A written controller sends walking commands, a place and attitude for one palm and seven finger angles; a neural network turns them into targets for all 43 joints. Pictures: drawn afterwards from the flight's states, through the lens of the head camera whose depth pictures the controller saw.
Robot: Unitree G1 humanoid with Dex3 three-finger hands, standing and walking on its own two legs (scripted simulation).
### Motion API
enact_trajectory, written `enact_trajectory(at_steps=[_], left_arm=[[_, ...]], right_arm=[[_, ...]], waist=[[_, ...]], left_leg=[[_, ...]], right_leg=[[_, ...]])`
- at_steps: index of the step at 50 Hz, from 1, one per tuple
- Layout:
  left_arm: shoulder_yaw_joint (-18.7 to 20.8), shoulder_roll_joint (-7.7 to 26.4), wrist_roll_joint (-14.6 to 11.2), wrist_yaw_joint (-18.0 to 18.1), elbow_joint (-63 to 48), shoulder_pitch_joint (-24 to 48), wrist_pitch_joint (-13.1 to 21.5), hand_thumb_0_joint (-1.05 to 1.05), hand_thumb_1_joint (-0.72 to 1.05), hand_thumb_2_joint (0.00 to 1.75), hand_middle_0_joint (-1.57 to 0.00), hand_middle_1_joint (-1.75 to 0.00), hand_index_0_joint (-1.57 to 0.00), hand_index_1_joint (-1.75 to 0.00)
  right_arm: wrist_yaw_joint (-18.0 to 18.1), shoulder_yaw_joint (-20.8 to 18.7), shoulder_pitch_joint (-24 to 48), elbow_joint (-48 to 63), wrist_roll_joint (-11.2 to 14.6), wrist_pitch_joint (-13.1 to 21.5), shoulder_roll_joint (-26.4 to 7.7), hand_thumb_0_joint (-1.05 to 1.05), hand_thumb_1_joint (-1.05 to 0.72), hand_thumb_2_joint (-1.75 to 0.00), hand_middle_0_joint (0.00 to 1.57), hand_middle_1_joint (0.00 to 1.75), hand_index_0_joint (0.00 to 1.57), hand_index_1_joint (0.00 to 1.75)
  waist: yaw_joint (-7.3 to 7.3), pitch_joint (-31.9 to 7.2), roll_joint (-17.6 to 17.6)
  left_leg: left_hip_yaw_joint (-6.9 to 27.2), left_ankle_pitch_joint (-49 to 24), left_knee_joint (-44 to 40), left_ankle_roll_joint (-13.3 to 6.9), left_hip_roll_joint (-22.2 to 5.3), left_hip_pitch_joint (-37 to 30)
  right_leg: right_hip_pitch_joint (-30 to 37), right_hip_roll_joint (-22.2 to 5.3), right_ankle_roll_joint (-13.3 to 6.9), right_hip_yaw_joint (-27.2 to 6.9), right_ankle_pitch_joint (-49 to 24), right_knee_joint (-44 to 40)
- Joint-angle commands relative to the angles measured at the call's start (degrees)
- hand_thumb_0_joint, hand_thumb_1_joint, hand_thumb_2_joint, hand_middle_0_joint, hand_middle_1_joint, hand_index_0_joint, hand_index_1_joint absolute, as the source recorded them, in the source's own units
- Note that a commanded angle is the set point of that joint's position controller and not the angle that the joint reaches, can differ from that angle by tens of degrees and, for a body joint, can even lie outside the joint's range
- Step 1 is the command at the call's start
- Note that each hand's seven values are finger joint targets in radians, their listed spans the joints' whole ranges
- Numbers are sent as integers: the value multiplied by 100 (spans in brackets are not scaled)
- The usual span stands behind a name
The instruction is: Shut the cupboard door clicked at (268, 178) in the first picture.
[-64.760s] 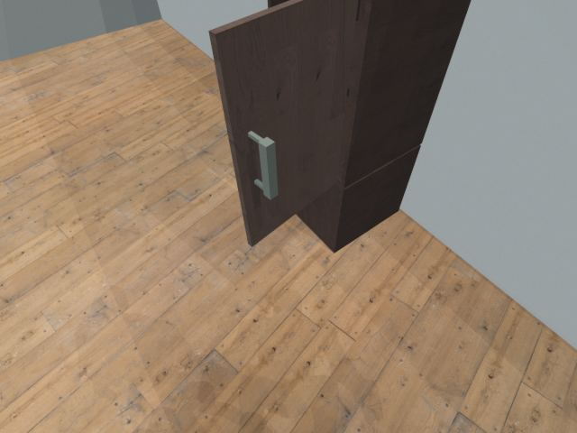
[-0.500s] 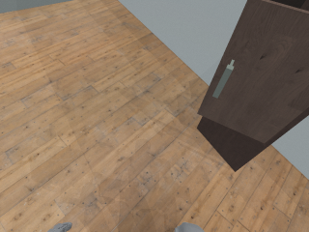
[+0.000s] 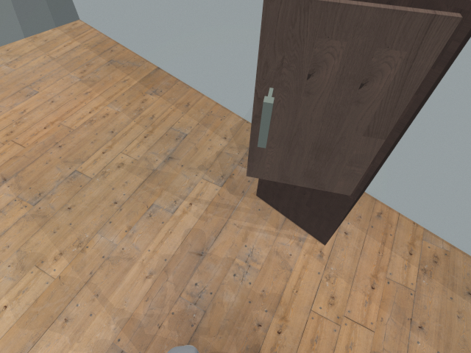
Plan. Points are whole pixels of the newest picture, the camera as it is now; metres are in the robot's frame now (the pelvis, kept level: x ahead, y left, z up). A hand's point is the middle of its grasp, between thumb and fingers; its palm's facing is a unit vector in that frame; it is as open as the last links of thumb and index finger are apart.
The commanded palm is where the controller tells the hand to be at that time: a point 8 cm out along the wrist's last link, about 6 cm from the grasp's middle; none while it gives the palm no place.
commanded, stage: turn to face it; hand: left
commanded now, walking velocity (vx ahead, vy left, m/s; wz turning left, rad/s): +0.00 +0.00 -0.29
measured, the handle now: (266, 118) +0.68 -0.04 -0.04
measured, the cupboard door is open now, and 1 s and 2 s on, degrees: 29 29 29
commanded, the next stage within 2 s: take the last steps up to it in 0.16 s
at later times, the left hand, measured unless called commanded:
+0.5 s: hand out of the picture +0.14 +0.17 -0.16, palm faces -0.16 -0.96 -0.23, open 7.4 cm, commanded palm none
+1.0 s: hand (183, 302) +0.24 +0.12 -0.17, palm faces -0.22 -0.96 -0.15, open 7.4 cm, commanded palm none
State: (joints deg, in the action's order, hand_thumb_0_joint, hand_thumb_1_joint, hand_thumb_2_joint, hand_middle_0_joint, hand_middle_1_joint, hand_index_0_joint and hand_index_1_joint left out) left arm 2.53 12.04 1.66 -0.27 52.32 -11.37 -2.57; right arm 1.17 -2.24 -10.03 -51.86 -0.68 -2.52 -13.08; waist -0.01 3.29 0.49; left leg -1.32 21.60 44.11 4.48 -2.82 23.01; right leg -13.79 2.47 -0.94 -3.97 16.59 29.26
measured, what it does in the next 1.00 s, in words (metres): walks ahead: left foot, then right foot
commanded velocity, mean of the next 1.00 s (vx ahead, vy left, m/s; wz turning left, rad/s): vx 0.16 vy -0.08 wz -0.15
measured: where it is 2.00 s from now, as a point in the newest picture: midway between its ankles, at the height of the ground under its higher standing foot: outside the picture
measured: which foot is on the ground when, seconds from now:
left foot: up 0.00-0.02, down 0.04-0.44, up 0.46-0.78, down 0.80-1.00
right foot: down 0.00-0.06, up 0.08-0.42, down 0.44-0.80, up 0.82-1.00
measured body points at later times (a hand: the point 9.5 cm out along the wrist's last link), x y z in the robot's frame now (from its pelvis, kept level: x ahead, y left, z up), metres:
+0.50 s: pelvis +0.03 -0.01 -0.01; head +0.04 -0.02 +0.44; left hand +0.15 +0.22 -0.14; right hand -0.02 -0.26 -0.16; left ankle +0.02 +0.12 -0.72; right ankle -0.03 -0.10 -0.74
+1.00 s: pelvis +0.16 -0.05 +0.01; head +0.19 -0.03 +0.46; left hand +0.25 +0.17 -0.16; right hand +0.12 -0.28 -0.13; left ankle +0.19 +0.05 -0.74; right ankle +0.11 -0.18 -0.66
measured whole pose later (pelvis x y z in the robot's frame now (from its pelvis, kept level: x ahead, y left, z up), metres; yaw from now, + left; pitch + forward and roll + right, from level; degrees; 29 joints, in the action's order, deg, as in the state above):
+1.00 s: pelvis +0.16 -0.05 +0.01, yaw -14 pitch +0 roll -1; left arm 3.7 11.8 1.9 -1.6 58.9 -12.9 -2.0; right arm 1.9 -0.9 -16.1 -58.4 -2.3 2.1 -8.5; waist 0.5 3.3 2.2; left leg -9.0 13.1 26.5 -0.9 -4.7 13.3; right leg -26.6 -2.5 -0.7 1.7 19.6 59.0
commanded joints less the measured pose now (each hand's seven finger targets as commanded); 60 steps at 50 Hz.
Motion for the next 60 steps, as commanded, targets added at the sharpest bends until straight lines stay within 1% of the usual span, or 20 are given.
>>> enact_trajectory(at_steps=[1, 3, 4, 7, 13, 20, 21, 22, 23, 29, 35, 38, 40, 41, 44, 47, 55, 58, 59, 60], left_arm=[[324, 971, -90, 73, -426, 167, 76, 0, 90, 90, -20, -30, -20, -30], [240, 538, -115, 25, -516, -130, 55, 0, 90, 90, -20, -30, -20, -30], [265, 658, -46, 43, -474, 83, -4, 0, 90, 90, -20, -30, -20, -30], [299, 608, -46, -61, -247, -37, 2, 0, 90, 90, -20, -30, -20, -30], [171, 323, -65, -58, -204, 258, -25, 0, 90, 90, -20, -30, -20, -30], [230, 451, -9, -198, 61, -255, 42, 0, 90, 90, -20, -30, -20, -30], [293, 697, 10, -177, 154, -514, 91, 0, 90, 90, -20, -30, -20, -30], [373, 1158, 46, -100, 289, -906, 164, 0, 90, 90, -20, -30, -20, -30], [384, 1403, -17, -50, 341, -1157, 158, 0, 90, 90, -20, -30, -20, -30], [173, 647, -24, 54, 293, -453, 428, 0, 90, 90, -20, -30, -20, -30], [196, 749, 4, 51, 564, -656, 429, 0, 90, 90, -20, -30, -20, -30], [207, 687, -70, 22, 578, -470, 392, 0, 90, 90, -20, -30, -20, -30], [103, 226, -124, -54, 383, -834, 369, 0, 90, 90, -20, -30, -20, -30], [130, 450, -12, -33, 350, -575, 317, 0, 90, 90, -20, -30, -20, -30], [191, 320, 43, -150, 321, -216, 228, 0, 90, 90, -20, -30, -20, -30], [169, 124, 7, -175, 410, -456, 145, 0, 90, 90, -20, -30, -20, -30], [77, 102, -38, -1, 499, -662, 219, 0, 90, 90, -20, -30, -20, -30], [130, 1069, 5, 124, 506, -720, 355, 0, 90, 90, -20, -30, -20, -30], [130, 1093, 1, 140, 476, -577, 335, 0, 90, 90, -20, -30, -20, -30], [174, 1065, -5, 191, 509, -426, 360, 0, 90, 90, -20, -30, -20, -30]], right_arm=[[86, -118, -708, 193, 17, 256, -692, 0, -90, -90, 20, 30, 20, 30], [99, -218, -900, 264, -98, 261, -1389, 0, -90, -90, 20, 30, 20, 30], [154, -201, -859, 208, -126, 283, -1299, 0, -90, -90, 20, 30, 20, 30], [190, -67, -325, 309, -116, 311, -855, 0, -90, -90, 20, 30, 20, 30], [155, -157, -766, -70, -103, 261, -882, 0, -90, -90, 20, 30, 20, 30], [84, -281, -621, -260, -108, 232, -1073, 0, -90, -90, 20, 30, 20, 30], [58, -254, -581, -240, -77, 251, -920, 0, -90, -90, 20, 30, 20, 30], [19, -154, -421, -91, -17, 274, -479, 0, -90, -90, 20, 30, 20, 30], [-2, -113, 206, 168, -63, 260, -497, 0, -90, -90, 20, 30, 20, 30], [-94, -155, -228, -196, -117, 275, -334, 0, -90, -90, 20, 30, 20, 30], [-79, -96, -131, -91, -82, 374, -196, 0, -90, -90, 20, 30, 20, 30], [17, -136, -1192, -475, -109, 491, -427, 0, -90, -90, 20, 30, 20, 30], [134, -307, -2357, -757, -225, 534, -1426, 0, -90, -90, 20, 30, 20, 30], [175, -271, -2174, -738, -158, 468, -1399, 0, -90, -90, 20, 30, 20, 30], [188, -125, -1092, -411, -149, 497, -769, 0, -90, -90, 20, 30, 20, 30], [158, -118, -914, -425, -131, 556, -653, 0, -90, -90, 20, 30, 20, 30], [65, -170, -575, -552, -46, 324, -559, 0, -90, -90, 20, 30, 20, 30], [-33, -97, -1149, -605, 63, 209, 21, 0, -90, -90, 20, 30, 20, 30], [-8, -120, -1072, -588, 68, 122, 77, 0, -90, -90, 20, 30, 20, 30], [37, -118, -1116, -617, 56, 72, -25, 0, -90, -90, 20, 30, 20, 30]], waist=[[245, -596, 325], [205, -633, -1719], [285, -550, -1783], [-41, -402, -922], [192, -566, -1031], [-54, -318, -684], [-195, -268, -106], [-408, -295, 1296], [-653, -5, 1319], [79, 193, 543], [69, 73, 547], [561, -357, 121], [745, -1096, -2055], [732, -922, -1482], [248, 280, -724], [57, -24, -760], [-224, -338, -745], [-78, -594, 993], [-60, -593, 860], [-52, -797, 1784]], left_leg=[[172, -1234, -2100, -214, -196, -1682], [2119, -2266, -2716, -1243, -2213, -1742], [2165, -2423, -2853, -1336, -2232, -1431], [992, -3331, -2543, -1317, -1609, -1451], [296, -3907, -2278, -1304, -1474, -1836], [282, 73, -2158, -873, -1427, -668], [-64, 588, -1567, -654, -1090, 90], [-876, 1235, -192, -318, -282, 1237], [-531, 1671, 1031, -270, -51, 1716], [-225, -41, 1568, -177, -337, 1243], [-506, -206, -140, -275, -204, 621], [-629, -1252, -1530, -370, 22, -1377], [2773, -1938, -2557, -1488, -2540, -3388], [2903, -1042, -2926, -1606, -2711, -2614], [1814, -293, -3349, -1405, -2138, -992], [521, -1372, -3207, -1190, -1616, -1020], [-414, -2073, -1954, -828, -1012, -800], [-623, 1008, -380, -277, 45, -356], [-399, 1268, 112, -290, 46, -442], [-242, 1370, 556, -261, 24, -185]], right_leg=[[-657, -840, -405, -1086, -1645, 30], [-1407, 72, 93, 160, 1801, 1968], [-1459, -76, 182, -49, 1861, 2824], [-1533, -331, 280, 123, 1129, 3383], [-940, -306, 283, 575, 1026, 1902], [637, -109, 15, 947, 126, -383], [1377, -467, -166, 435, 495, -961], [2106, -1674, -714, -1261, 1087, -1709], [1621, -2304, -1259, -2009, 1079, -2044], [772, -1484, -1195, -403, -1084, -1725], [1023, -1437, -1181, -332, -1954, -1358], [409, -980, -845, 61, -2363, 60], [-1820, 101, -225, 712, 1689, 3158], [-1912, -109, -253, 116, 1802, 3978], [-2013, -653, -67, 97, 657, 4123], [-1499, -688, 67, 382, 227, 3091], [332, -408, 258, 967, -1123, -47], [813, -2257, -512, -686, -3938, -827], [604, -2365, -722, -720, -4464, -760], [883, -2365, -915, -900, -5245, -626]])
